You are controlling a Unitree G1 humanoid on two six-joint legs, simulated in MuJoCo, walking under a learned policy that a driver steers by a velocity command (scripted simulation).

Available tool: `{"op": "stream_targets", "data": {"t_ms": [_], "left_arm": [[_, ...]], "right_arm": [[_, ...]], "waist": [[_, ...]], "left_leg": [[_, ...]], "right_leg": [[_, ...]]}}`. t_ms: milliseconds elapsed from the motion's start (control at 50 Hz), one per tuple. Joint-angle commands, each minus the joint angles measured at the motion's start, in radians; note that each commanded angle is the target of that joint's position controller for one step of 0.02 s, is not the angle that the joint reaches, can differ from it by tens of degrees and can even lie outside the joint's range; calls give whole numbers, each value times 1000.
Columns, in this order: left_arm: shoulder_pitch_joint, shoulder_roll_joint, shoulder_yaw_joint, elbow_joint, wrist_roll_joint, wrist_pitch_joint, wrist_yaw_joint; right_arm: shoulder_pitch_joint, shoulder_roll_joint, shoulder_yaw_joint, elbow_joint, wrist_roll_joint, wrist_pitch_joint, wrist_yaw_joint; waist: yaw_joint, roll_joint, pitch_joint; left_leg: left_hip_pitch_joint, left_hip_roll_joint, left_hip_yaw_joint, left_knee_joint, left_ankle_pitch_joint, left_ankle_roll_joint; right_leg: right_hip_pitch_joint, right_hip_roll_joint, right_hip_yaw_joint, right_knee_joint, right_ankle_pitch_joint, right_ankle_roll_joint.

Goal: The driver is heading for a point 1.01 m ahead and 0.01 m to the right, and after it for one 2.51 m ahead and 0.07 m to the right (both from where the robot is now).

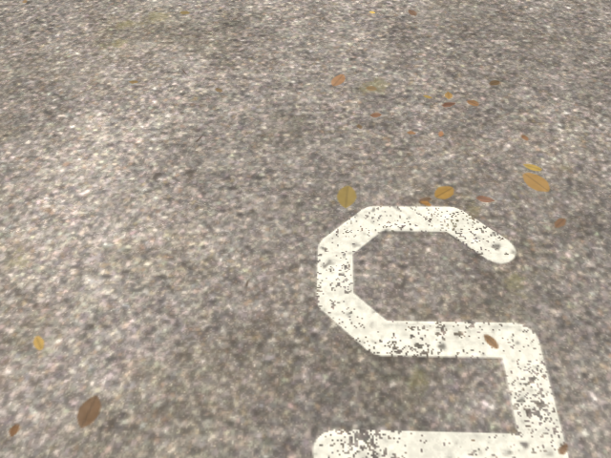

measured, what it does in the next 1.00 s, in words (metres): walks ahead: left foot, then right foot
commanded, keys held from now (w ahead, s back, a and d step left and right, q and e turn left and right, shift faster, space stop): w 0.32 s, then no key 0.50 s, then w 0.18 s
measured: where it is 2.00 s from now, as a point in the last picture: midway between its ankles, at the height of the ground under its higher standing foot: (329, 337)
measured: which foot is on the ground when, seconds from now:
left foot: up 0.00-0.34, down 0.36-1.00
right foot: down 0.00-0.36, up 0.38-0.78, down 0.80-1.00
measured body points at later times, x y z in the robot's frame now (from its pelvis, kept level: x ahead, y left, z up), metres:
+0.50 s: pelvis +0.25 +0.05 -0.01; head +0.29 +0.07 +0.44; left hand +0.26 +0.30 -0.16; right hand +0.35 -0.20 -0.14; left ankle +0.31 +0.12 -0.74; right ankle +0.15 -0.07 -0.65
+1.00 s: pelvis +0.35 +0.04 -0.01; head +0.35 +0.04 +0.44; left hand +0.36 +0.27 -0.16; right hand +0.35 -0.19 -0.16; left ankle +0.31 +0.11 -0.74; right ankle +0.35 -0.07 -0.74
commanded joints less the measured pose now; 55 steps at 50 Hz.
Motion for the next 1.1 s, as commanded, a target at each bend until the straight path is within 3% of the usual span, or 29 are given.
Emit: {"op": "stream_targets", "data": {"t_ms": [20,140,240,300,320,340,360,380,400,420,440,480,500,560,620,680,740,780,800,820,840,880,900,940,1020,1040,1060,1080,1100], "left_arm": [[58,101,12,-21,-4,-23,4],[158,95,2,1,-3,-18,4],[224,103,2,32,9,-12,15],[188,124,9,34,15,-8,23],[173,134,12,34,15,-6,23],[156,128,10,33,9,-1,22],[158,100,-1,9,-6,-3,21],[297,-6,-21,1,-55,1,16],[257,92,7,17,-25,8,24],[173,82,9,-9,-15,9,25],[124,62,5,-16,-4,8,25],[122,46,8,-11,18,33,17],[137,30,8,-3,21,47,12],[135,7,2,5,16,75,12],[50,6,-10,-6,13,88,21],[-6,21,-17,-6,4,96,30],[-32,23,-24,4,4,94,37],[-14,31,-31,20,11,82,43],[12,74,-25,29,17,71,48],[-28,108,-22,31,2,67,47],[-19,66,-24,44,-8,68,36],[-10,69,-14,46,-4,74,27],[-10,78,-9,41,-5,77,27],[0,81,-2,34,-10,73,25],[-19,88,12,12,-11,55,14],[-68,72,10,-10,-13,49,10],[-140,41,3,-45,-15,40,5],[-195,21,-1,-83,-1,28,0],[-243,64,9,-109,19,21,-1]], "right_arm": [[30,-28,-5,-36,-6,19,11],[-197,-20,9,-113,10,15,14],[-302,-33,13,-159,12,4,10],[-240,-52,4,-152,12,-9,3],[-146,-66,-6,-123,11,-15,-4],[21,-79,-17,-63,1,-27,-14],[191,-139,-34,-21,-26,-39,-25],[245,-246,-59,-16,-34,-38,-24],[190,-218,-57,-23,21,-23,-17],[73,-158,-36,-39,29,-25,-16],[22,-84,-14,-41,25,-32,-14],[2,-21,9,-21,28,-37,-25],[14,-18,15,-11,24,-42,-27],[26,-65,17,5,18,-53,-28],[33,-65,28,16,14,-46,-29],[79,-67,33,38,12,-30,-31],[79,-56,40,48,12,-9,-39],[77,-50,42,53,18,2,-45],[102,-41,43,51,16,4,-46],[214,10,48,73,28,10,-43],[209,10,50,97,26,18,-46],[158,-34,31,81,18,26,-40],[147,-41,26,70,15,28,-33],[141,-6,31,57,10,19,-24],[184,1,26,59,6,-16,-21],[231,-16,20,71,11,-24,-23],[302,-53,8,93,20,-30,-29],[370,-123,-14,118,25,-30,-34],[391,-127,-18,127,12,-29,-38]], "waist": [[-27,-80,17],[29,-88,50],[56,-99,68],[8,-108,39],[-32,-111,-10],[-101,-79,-89],[-149,-24,-204],[-97,211,-342],[-84,75,-343],[-41,37,-202],[-25,-4,-114],[20,23,-61],[33,26,-71],[66,28,-97],[52,68,-90],[22,81,-97],[14,60,-59],[30,1,-25],[10,-50,-28],[-68,-145,-9],[-36,-152,-6],[-18,-148,45],[-19,-153,79],[-17,-138,120],[-40,-101,78],[-67,-51,76],[-101,47,83],[-119,162,112],[-126,133,158]], "left_leg": [[-108,44,8,-53,90,-29],[-152,29,59,-339,251,-48],[-156,-3,79,-474,225,-9],[-25,-51,98,-539,120,40],[92,-85,111,-565,95,59],[286,-106,120,-636,175,82],[553,54,-36,-623,281,124],[826,382,-495,-672,530,297],[742,365,-543,-719,686,309],[608,330,-365,-716,763,282],[498,279,-257,-745,826,242],[363,194,-122,-800,821,172],[331,183,-90,-805,858,160],[287,158,-19,-806,945,165],[274,122,25,-800,887,136],[286,129,3,-803,722,132],[264,147,-51,-801,453,132],[210,115,-66,-776,237,77],[184,77,-57,-746,149,42],[194,-4,-13,-774,30,17],[272,-34,15,-767,-42,13],[280,-58,33,-689,-188,31],[249,-58,27,-673,-262,43],[206,-59,17,-651,-279,54],[283,-44,-14,-670,-193,78],[367,-9,-82,-740,-226,97],[495,70,-226,-851,-288,129],[619,209,-415,-949,-261,180],[673,303,-474,-948,-73,225]], "right_leg": [[27,-270,229,-217,178,-110],[110,-240,158,-224,300,-89],[259,-283,147,-172,418,-95],[297,-298,121,-54,674,-72],[293,-289,109,56,794,-60],[245,-245,74,249,810,-33],[51,-196,48,511,528,-6],[-293,0,-6,922,-258,49],[-332,-3,149,1020,-359,44],[-362,-49,170,1012,-304,44],[-359,-80,165,950,-262,48],[-280,-110,155,833,-222,61],[-232,-101,149,797,-206,67],[-175,-89,123,676,-160,86],[-144,-96,94,480,-95,90],[-103,-97,80,379,-65,90],[-51,-104,80,251,-94,83],[60,-137,121,46,65,72],[115,-214,198,27,202,64],[70,-263,257,43,273,23],[-11,-237,246,20,63,15],[-103,-188,252,-34,-339,0],[-132,-190,276,-63,-461,-14],[-140,-219,334,-90,-526,-44],[-135,-243,376,-59,-417,-72],[-207,-199,312,16,-362,-52],[-343,-108,186,170,-291,-15],[-513,-35,48,347,-232,18],[-645,-65,39,469,-312,18]]}}
Velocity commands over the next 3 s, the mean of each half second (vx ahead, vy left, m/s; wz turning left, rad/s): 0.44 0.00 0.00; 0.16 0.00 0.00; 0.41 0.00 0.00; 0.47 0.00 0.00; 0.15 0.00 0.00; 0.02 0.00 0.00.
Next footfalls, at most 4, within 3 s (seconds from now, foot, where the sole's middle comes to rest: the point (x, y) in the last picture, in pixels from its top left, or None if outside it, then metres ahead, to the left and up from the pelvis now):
0.36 left None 0.36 0.12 -0.78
0.80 right None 0.39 -0.07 -0.78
1.40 right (368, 383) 0.66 -0.09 -0.78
1.98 left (293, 273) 0.98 0.09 -0.78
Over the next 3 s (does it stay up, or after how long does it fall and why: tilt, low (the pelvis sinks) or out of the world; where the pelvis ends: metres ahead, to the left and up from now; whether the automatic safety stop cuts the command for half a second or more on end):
stays up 0.96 -0.01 0.00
